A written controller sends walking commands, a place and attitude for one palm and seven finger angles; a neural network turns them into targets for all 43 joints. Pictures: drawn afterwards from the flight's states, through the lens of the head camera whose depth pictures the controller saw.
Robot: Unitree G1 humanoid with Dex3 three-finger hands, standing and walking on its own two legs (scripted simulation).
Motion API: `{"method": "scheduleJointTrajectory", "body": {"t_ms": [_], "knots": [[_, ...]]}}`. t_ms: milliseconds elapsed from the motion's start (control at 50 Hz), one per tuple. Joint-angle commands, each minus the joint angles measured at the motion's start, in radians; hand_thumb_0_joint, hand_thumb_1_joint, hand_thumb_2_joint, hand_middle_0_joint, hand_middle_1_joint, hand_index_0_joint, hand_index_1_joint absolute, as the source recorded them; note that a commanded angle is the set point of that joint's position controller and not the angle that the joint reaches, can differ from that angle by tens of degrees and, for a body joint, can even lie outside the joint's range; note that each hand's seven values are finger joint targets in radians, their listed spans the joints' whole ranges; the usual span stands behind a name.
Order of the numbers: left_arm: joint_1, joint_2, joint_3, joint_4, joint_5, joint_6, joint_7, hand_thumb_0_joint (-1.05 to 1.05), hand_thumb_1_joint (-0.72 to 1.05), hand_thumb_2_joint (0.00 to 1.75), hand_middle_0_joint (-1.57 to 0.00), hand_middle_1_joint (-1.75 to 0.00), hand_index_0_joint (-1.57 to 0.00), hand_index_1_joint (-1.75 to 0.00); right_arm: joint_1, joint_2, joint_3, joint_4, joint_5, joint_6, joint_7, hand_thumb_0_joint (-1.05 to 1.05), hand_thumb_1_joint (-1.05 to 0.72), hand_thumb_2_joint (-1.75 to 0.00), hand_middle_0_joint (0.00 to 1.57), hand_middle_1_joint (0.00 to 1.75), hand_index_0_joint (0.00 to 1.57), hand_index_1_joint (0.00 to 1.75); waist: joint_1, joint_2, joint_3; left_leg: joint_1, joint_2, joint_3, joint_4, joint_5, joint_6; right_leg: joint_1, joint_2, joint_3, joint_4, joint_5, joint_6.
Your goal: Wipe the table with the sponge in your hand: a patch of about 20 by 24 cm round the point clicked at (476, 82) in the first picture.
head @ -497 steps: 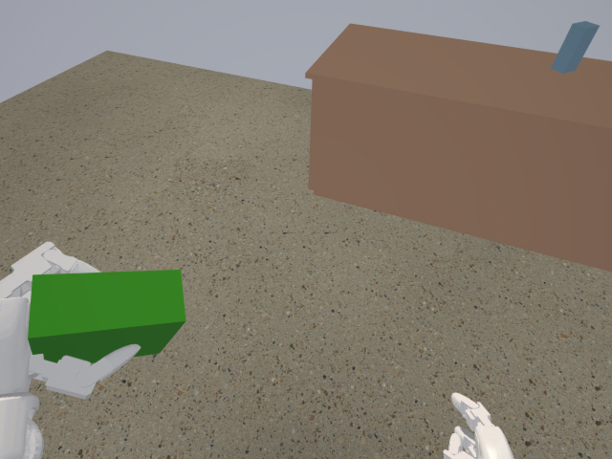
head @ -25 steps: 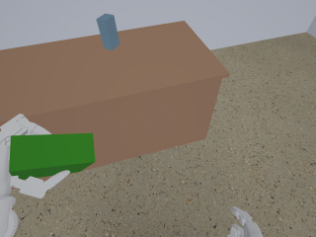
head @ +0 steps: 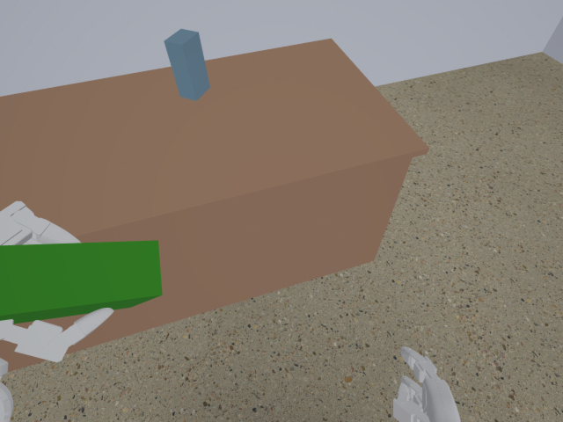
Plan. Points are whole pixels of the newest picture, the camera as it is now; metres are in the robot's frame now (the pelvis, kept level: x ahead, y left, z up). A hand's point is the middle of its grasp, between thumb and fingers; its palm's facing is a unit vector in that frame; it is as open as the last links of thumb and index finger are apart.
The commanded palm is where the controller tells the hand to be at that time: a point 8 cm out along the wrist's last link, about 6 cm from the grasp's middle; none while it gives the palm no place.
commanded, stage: take the last steps up to it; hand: left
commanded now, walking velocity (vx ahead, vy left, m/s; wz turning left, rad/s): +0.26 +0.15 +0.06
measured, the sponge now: (102, 281) +0.23 +0.20 +0.16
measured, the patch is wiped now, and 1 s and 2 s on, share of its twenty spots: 0.00 0.00 0.00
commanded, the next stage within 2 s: come to a stop and stand still in 0.80 s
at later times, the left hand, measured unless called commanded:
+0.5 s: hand (36, 197) +0.32 +0.30 +0.19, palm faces +0.39 -0.79 -0.48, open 9.7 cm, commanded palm +0.25 +0.34 +0.19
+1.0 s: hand (33, 184) +0.34 +0.32 +0.18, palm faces +0.35 -0.80 -0.48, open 9.7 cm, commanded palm +0.29 +0.37 +0.19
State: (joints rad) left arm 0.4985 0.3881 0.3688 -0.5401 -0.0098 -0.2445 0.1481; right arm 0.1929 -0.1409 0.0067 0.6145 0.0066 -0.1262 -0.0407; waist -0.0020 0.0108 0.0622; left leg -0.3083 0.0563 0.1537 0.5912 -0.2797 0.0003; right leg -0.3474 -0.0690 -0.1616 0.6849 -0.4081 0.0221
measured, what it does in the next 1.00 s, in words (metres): walks ahead: left foot, then right foot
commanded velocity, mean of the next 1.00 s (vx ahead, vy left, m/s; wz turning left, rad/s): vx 0.15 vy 0.12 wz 0.02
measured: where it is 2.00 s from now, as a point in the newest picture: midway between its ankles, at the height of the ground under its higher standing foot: outside the picture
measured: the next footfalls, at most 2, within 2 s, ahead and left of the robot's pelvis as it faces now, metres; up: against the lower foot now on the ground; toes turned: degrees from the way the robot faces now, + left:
left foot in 0.36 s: +0.18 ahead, +0.19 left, +0.00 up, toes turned +10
right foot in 0.62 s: +0.16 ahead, -0.02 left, +0.00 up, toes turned -8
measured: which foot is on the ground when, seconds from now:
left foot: down 0.00-0.02, up 0.04-0.34, down 0.36-0.64, up 0.66-1.00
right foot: down 0.00-0.36, up 0.38-0.60, down 0.62-1.00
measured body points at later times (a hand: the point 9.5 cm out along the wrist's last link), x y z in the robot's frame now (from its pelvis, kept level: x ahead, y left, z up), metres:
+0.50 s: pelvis +0.09 +0.06 +0.00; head +0.13 +0.06 +0.45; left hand +0.29 +0.34 +0.21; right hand +0.27 -0.18 -0.09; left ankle +0.14 +0.18 -0.73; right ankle +0.05 -0.04 -0.67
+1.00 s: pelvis +0.13 +0.09 +0.01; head +0.17 +0.08 +0.46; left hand +0.32 +0.36 +0.21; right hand +0.30 -0.17 -0.08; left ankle +0.18 +0.23 -0.71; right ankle +0.12 -0.01 -0.73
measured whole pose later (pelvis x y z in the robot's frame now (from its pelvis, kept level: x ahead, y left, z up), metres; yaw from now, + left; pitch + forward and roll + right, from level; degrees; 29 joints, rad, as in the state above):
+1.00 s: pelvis +0.13 +0.09 +0.01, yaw +1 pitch -1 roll +3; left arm 0.55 0.38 0.34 -0.55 -0.01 -0.24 0.15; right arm 0.19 -0.26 -0.05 0.58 -0.01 -0.05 -0.05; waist -0.01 -0.02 0.09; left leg -0.32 0.04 0.12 0.54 -0.20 -0.02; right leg -0.21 -0.10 -0.14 0.54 -0.31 -0.01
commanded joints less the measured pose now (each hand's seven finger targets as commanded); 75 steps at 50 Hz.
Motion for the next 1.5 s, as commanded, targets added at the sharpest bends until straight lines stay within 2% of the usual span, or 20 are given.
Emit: {"method": "scheduleJointTrajectory", "body": {"t_ms": [0, 40, 80, 140, 260, 300, 340, 380, 480, 580, 620, 640, 720, 840, 940, 1020, 1060, 1260, 1340, 1480], "knots": [[-0.060, 0.202, 0.164, -0.117, -0.010, -0.039, 0.029, 0.00, 0.10, 1.30, -1.20, -1.60, -1.20, -1.60, -0.062, -0.134, -0.052, -0.128, 0.002, -0.008, -0.022, 0.00, -0.90, -0.90, 0.20, 0.30, 0.20, 0.30, 0.008, -0.273, -0.155, -0.327, -0.019, -0.012, 0.289, -0.212, 0.018, 0.360, -0.321, 0.544, -0.396, 0.095, -0.160], [-0.130, 0.191, 0.162, -0.089, -0.037, -0.038, 0.022, 0.00, 0.10, 1.30, -1.20, -1.60, -1.20, -1.60, -0.091, -0.172, -0.067, -0.120, 0.005, -0.001, 0.000, 0.00, -0.90, -0.90, 0.20, 0.30, 0.20, 0.30, 0.005, -0.274, -0.098, -0.452, -0.002, -0.171, 0.608, -0.194, -0.019, 0.335, -0.431, 0.685, -0.440, 0.146, -0.234], [-0.078, 0.176, 0.157, -0.070, -0.027, -0.063, 0.014, 0.00, 0.10, 1.30, -1.20, -1.60, -1.20, -1.60, -0.089, -0.143, -0.039, -0.093, -0.002, 0.014, -0.005, 0.00, -0.90, -0.90, 0.20, 0.30, 0.20, 0.30, 0.007, -0.122, -0.086, -0.454, 0.034, -0.176, 0.633, -0.113, -0.030, 0.331, -0.352, 0.414, -0.375, 0.418, -0.194], [-0.089, 0.150, 0.116, -0.107, -0.009, -0.088, 0.014, 0.00, 0.10, 1.30, -1.20, -1.60, -1.20, -1.60, -0.097, -0.138, -0.041, -0.107, -0.004, 0.023, -0.008, 0.00, -0.90, -0.90, 0.20, 0.30, 0.20, 0.30, 0.000, -0.144, -0.125, -0.336, 0.039, -0.113, 0.390, -0.081, -0.025, 0.337, -0.285, 0.190, -0.307, 0.728, -0.143], [-0.061, 0.170, 0.131, -0.236, -0.008, -0.071, 0.046, 0.00, 0.10, 1.30, -1.20, -1.60, -1.20, -1.60, -0.071, -0.126, -0.062, -0.163, -0.008, 0.009, -0.011, 0.00, -0.90, -0.90, 0.20, 0.30, 0.20, 0.30, 0.016, -0.190, -0.205, 0.003, -0.051, 0.060, -0.069, 0.072, -0.008, 0.312, -0.230, 0.107, -0.211, 0.640, -0.108], [-0.080, 0.182, 0.146, -0.265, -0.007, -0.078, 0.048, 0.00, 0.10, 1.30, -1.20, -1.60, -1.20, -1.60, -0.048, -0.147, -0.080, -0.168, -0.005, 0.008, -0.024, 0.00, -0.90, -0.90, 0.20, 0.30, 0.20, 0.30, -0.003, -0.055, -0.227, 0.183, -0.038, 0.051, -0.177, 0.149, 0.008, 0.217, -0.177, 0.089, -0.056, 0.564, -0.067], [-0.082, 0.164, 0.133, -0.277, -0.015, -0.090, 0.047, 0.00, 0.10, 1.30, -1.20, -1.60, -1.20, -1.60, -0.032, -0.196, -0.102, -0.174, 0.008, 0.005, -0.020, 0.00, -0.90, -0.90, 0.20, 0.30, 0.20, 0.30, -0.010, 0.297, -0.261, 0.411, 0.266, -0.351, -0.190, 0.484, 0.153, -0.131, -0.012, 0.020, 0.315, -0.136, 0.004], [-0.077, 0.209, 0.166, -0.182, -0.014, -0.090, 0.034, 0.00, 0.10, 1.30, -1.20, -1.60, -1.20, -1.60, -0.049, -0.190, -0.092, -0.155, 0.005, -0.007, -0.015, 0.00, -0.90, -0.90, 0.20, 0.30, 0.20, 0.30, 0.001, 0.303, -0.225, 0.282, 0.341, -0.477, -0.259, 0.309, 0.255, -0.237, -0.017, 0.101, 0.536, -0.247, 0.000], [-0.011, 0.151, 0.131, -0.280, -0.030, -0.079, 0.014, 0.00, 0.10, 1.30, -1.20, -1.60, -1.20, -1.60, -0.049, -0.164, -0.075, -0.141, 0.017, -0.034, -0.005, 0.00, -0.90, -0.90, 0.20, 0.30, 0.20, 0.30, 0.010, 0.243, -0.192, 0.111, 0.209, -0.217, -0.240, 0.278, 0.188, -0.089, -0.019, 0.044, 0.245, -0.074, 0.010], [-0.028, 0.157, 0.133, -0.156, -0.028, -0.033, 0.019, 0.00, 0.10, 1.30, -1.20, -1.60, -1.20, -1.60, -0.052, -0.169, -0.054, -0.130, 0.013, -0.024, -0.028, 0.00, -0.90, -0.90, 0.20, 0.30, 0.20, 0.30, 0.015, 0.110, -0.177, -0.043, 0.164, -0.145, -0.119, 0.010, 0.103, 0.189, 0.001, 0.019, -0.177, 0.084, 0.000], [-0.083, 0.205, 0.161, -0.089, -0.025, -0.018, 0.023, 0.00, 0.10, 1.30, -1.20, -1.60, -1.20, -1.60, -0.068, -0.142, -0.046, -0.147, 0.007, -0.005, -0.027, 0.00, -0.90, -0.90, 0.20, 0.30, 0.20, 0.30, 0.007, -0.296, -0.124, -0.295, -0.037, -0.021, 0.251, -0.255, 0.004, 0.257, -0.310, 0.559, -0.403, 0.114, -0.139], [-0.124, 0.198, 0.150, -0.076, -0.047, -0.010, 0.024, 0.00, 0.10, 1.30, -1.20, -1.60, -1.20, -1.60, -0.072, -0.176, -0.062, -0.146, 0.010, -0.006, -0.012, 0.00, -0.90, -0.90, 0.20, 0.30, 0.20, 0.30, 0.016, -0.377, -0.110, -0.354, -0.048, -0.114, 0.473, -0.236, -0.014, 0.252, -0.401, 0.691, -0.455, 0.164, -0.165], [-0.115, 0.166, 0.118, -0.071, -0.022, -0.054, 0.011, 0.00, 0.10, 1.30, -1.20, -1.60, -1.20, -1.60, -0.087, -0.140, -0.027, -0.095, -0.003, 0.011, -0.008, 0.00, -0.90, -0.90, 0.20, 0.30, 0.20, 0.30, -0.002, -0.140, -0.124, -0.375, 0.001, -0.149, 0.603, -0.082, -0.042, 0.323, -0.291, 0.275, -0.312, 0.770, -0.135], [-0.015, 0.190, 0.142, -0.158, -0.016, -0.070, 0.035, 0.00, 0.10, 1.30, -1.20, -1.60, -1.20, -1.60, -0.083, -0.141, -0.048, -0.145, -0.009, 0.016, -0.009, 0.00, -0.90, -0.90, 0.20, 0.30, 0.20, 0.30, 0.018, -0.169, -0.204, -0.192, -0.021, -0.028, 0.166, -0.030, -0.020, 0.392, -0.252, 0.171, -0.279, 0.861, -0.131], [-0.002, 0.168, 0.138, -0.198, -0.026, -0.041, 0.047, 0.00, 0.10, 1.30, -1.20, -1.60, -1.20, -1.60, -0.054, -0.145, -0.059, -0.176, -0.006, 0.026, -0.024, 0.00, -0.90, -0.90, 0.20, 0.30, 0.20, 0.30, 0.004, -0.146, -0.212, 0.082, -0.051, -0.005, -0.137, 0.134, -0.016, 0.280, -0.188, 0.135, -0.204, 0.650, -0.088], [-0.094, 0.145, 0.099, -0.147, -0.031, -0.050, 0.023, 0.00, 0.10, 1.30, -1.20, -1.60, -1.20, -1.60, -0.035, -0.204, -0.083, -0.191, 0.008, 0.023, -0.025, 0.00, -0.90, -0.90, 0.20, 0.30, 0.20, 0.30, 0.008, 0.166, -0.158, 0.195, 0.281, -0.366, -0.271, 0.492, 0.121, -0.022, 0.042, 0.098, 0.122, -0.176, -0.002], [-0.127, 0.177, 0.119, -0.196, -0.027, -0.060, 0.017, 0.00, 0.10, 1.30, -1.20, -1.60, -1.20, -1.60, -0.060, -0.167, -0.060, -0.166, -0.015, 0.003, -0.027, 0.00, -0.90, -0.90, 0.20, 0.30, 0.20, 0.30, 0.004, 0.299, -0.168, 0.210, 0.314, -0.415, -0.294, 0.512, 0.170, -0.081, 0.022, 0.157, 0.247, -0.135, 0.002], [-0.093, 0.157, 0.103, -0.211, -0.038, -0.003, 0.017, 0.00, 0.10, 1.30, -1.20, -1.60, -1.20, -1.60, -0.060, -0.167, -0.033, -0.160, -0.008, -0.038, -0.007, 0.00, -0.90, -0.90, 0.20, 0.30, 0.20, 0.30, 0.003, 0.182, -0.162, 0.032, 0.194, -0.188, -0.248, 0.053, 0.064, 0.207, 0.072, 0.078, -0.243, 0.097, 0.004], [-0.116, 0.155, 0.093, -0.153, -0.054, 0.029, 0.008, 0.00, 0.10, 1.30, -1.20, -1.60, -1.20, -1.60, -0.057, -0.147, -0.031, -0.157, -0.004, -0.016, -0.010, 0.00, -0.90, -0.90, 0.20, 0.30, 0.20, 0.30, -0.002, -0.147, -0.121, 0.045, -0.003, -0.087, 0.032, -0.104, -0.022, 0.020, -0.112, 0.407, -0.462, -0.028, -0.101], [-0.149, 0.145, 0.063, -0.119, -0.046, 0.022, 0.014, 0.00, 0.10, 1.30, -1.20, -1.60, -1.20, -1.60, -0.081, -0.168, -0.020, -0.127, -0.002, -0.010, -0.029, 0.00, -0.90, -0.90, 0.20, 0.30, 0.20, 0.30, 0.002, -0.060, -0.129, 0.085, 0.019, -0.177, -0.119, 0.122, 0.005, 0.127, -0.065, 0.275, -0.364, 0.189, -0.064]]}}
